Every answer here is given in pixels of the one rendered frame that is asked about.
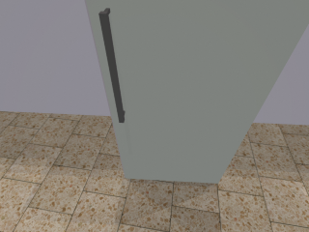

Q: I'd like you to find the fridge door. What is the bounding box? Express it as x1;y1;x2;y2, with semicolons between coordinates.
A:
86;0;309;184

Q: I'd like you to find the handle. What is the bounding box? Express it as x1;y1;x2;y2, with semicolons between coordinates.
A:
98;8;126;123

